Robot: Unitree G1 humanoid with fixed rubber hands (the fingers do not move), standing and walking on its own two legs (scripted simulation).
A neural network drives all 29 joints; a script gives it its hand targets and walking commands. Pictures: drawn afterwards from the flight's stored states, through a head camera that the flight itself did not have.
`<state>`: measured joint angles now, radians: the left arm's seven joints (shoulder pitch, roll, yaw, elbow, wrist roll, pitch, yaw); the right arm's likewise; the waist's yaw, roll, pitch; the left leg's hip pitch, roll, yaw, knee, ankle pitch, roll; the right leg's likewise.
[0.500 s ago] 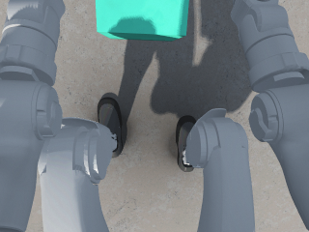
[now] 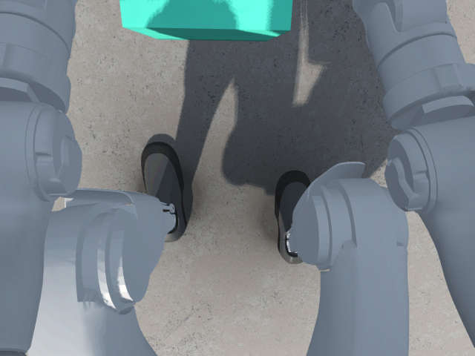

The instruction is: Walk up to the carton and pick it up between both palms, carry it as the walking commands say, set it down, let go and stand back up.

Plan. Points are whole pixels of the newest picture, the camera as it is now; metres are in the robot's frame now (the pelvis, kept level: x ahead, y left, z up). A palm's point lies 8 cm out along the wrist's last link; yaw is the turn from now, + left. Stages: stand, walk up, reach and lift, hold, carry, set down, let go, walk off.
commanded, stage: reach and lift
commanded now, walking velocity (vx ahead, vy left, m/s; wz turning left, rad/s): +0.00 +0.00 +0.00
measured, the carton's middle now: out of the picture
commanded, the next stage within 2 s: none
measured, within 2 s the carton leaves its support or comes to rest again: leaves its support in 1.14 s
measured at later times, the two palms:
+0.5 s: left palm out of the picture +0.56 +0.18 -0.19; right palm out of the picture +0.56 -0.10 -0.19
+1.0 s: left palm out of the picture +0.57 +0.18 -0.19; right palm out of the picture +0.56 -0.11 -0.19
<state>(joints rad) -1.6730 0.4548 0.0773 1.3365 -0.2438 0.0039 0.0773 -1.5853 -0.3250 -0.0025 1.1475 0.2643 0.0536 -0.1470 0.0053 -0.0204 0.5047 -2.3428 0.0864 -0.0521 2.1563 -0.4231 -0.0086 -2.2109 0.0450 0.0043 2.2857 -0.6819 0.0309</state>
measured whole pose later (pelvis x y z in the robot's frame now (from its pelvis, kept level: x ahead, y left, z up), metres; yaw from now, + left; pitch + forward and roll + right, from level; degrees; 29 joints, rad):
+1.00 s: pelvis +0.01 +0.01 -0.01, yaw -1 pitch +36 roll -1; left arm -1.62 0.36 0.19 1.23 -0.07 0.14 0.01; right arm -1.52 -0.21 -0.22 1.05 0.02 0.19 -0.04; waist 0.02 -0.01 0.44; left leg -2.36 0.06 -0.06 2.20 -0.47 -0.02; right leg -2.22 0.07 0.02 2.31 -0.72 0.05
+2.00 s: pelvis +0.01 +0.01 +0.04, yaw -2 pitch +41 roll -2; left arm -1.40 0.17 0.36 0.82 0.12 0.31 0.13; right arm -1.36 -0.09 -0.35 0.78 -0.07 0.30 -0.15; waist 0.03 -0.03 0.21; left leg -2.30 0.00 -0.09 2.03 -0.46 -0.05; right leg -2.18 0.08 0.03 2.12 -0.66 0.07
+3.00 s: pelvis +0.01 +0.02 +0.13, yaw -2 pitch +45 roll -3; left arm -1.16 -0.04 0.50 0.71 0.31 0.39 0.19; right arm -1.12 0.09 -0.49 0.68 -0.26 0.38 -0.17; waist 0.02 -0.02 -0.14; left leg -2.10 -0.01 -0.08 1.72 -0.40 -0.04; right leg -1.99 0.06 0.04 1.79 -0.58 0.07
